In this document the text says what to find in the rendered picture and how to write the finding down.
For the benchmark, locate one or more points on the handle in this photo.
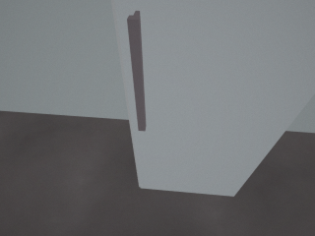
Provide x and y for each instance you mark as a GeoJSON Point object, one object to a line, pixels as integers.
{"type": "Point", "coordinates": [136, 52]}

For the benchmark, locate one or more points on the fridge door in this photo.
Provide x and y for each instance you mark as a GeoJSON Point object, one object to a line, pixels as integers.
{"type": "Point", "coordinates": [223, 80]}

